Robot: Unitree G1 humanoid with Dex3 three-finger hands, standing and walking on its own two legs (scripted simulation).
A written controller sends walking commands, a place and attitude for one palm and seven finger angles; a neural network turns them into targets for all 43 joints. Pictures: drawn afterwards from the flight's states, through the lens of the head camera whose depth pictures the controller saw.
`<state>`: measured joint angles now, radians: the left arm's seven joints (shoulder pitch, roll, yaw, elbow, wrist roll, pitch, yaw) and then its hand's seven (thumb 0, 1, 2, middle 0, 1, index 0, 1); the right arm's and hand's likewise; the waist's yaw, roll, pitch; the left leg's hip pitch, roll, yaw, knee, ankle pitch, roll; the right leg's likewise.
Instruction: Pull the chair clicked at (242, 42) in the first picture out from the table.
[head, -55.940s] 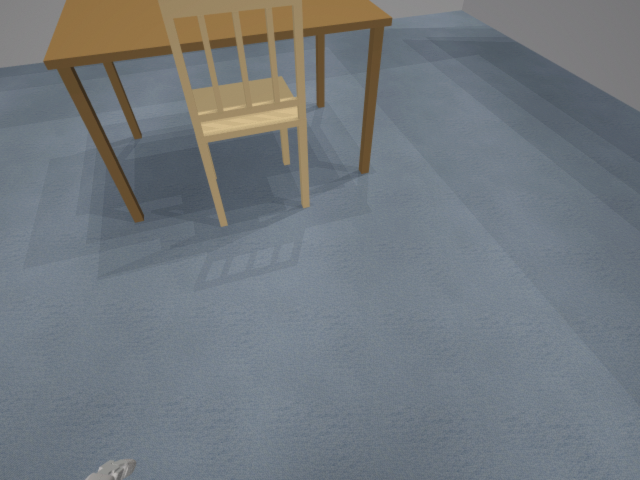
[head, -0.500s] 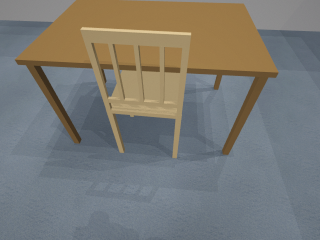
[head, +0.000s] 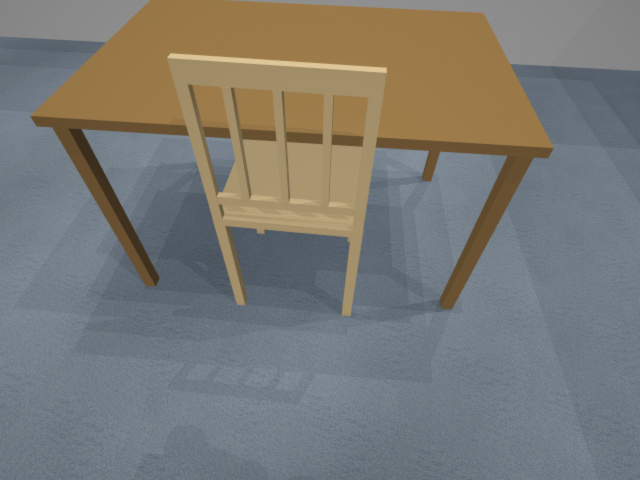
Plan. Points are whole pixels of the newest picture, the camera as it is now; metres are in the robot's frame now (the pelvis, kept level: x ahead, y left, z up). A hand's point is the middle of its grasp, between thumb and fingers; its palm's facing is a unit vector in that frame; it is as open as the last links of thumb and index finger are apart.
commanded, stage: look to check the result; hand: left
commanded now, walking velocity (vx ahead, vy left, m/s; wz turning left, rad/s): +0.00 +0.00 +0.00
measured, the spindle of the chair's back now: (282, 151) +0.79 +0.13 -0.07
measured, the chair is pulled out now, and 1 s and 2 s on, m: -0.10 -0.10 -0.10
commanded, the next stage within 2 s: take the last steps up to it in 0.68 s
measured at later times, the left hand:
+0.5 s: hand out of the picture +0.01 +0.17 -0.18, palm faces +0.06 -0.98 -0.18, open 7.3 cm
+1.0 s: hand out of the picture +0.03 +0.17 -0.18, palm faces +0.04 -0.98 -0.19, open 7.3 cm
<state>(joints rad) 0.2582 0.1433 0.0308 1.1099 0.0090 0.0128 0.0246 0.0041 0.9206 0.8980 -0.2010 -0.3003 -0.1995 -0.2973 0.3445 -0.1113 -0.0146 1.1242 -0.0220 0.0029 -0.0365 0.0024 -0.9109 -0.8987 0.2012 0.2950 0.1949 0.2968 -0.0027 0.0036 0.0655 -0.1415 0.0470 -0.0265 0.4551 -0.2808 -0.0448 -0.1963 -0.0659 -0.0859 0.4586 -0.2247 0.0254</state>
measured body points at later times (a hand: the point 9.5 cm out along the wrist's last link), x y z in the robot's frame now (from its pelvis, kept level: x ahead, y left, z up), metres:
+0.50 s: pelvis +0.00 +0.00 +0.00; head +0.03 +0.00 +0.45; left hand +0.00 +0.22 -0.16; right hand -0.02 -0.21 -0.16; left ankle -0.02 +0.15 -0.74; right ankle +0.01 -0.14 -0.74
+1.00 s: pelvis +0.03 -0.01 +0.00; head +0.04 -0.01 +0.45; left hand +0.02 +0.22 -0.16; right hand -0.01 -0.22 -0.17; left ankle -0.02 +0.15 -0.74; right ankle +0.01 -0.13 -0.74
